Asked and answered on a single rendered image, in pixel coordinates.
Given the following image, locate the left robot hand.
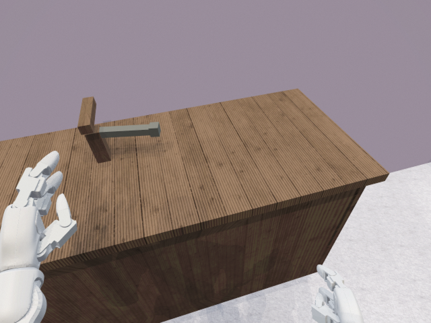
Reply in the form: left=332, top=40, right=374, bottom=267
left=0, top=151, right=77, bottom=273

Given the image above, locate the right robot hand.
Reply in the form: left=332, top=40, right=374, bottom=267
left=311, top=264, right=364, bottom=323

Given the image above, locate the counter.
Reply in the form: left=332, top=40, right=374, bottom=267
left=0, top=89, right=390, bottom=323

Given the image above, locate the left robot forearm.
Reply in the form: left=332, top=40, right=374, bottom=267
left=0, top=267, right=46, bottom=323

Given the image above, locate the tap lever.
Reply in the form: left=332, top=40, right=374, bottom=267
left=99, top=122, right=161, bottom=138

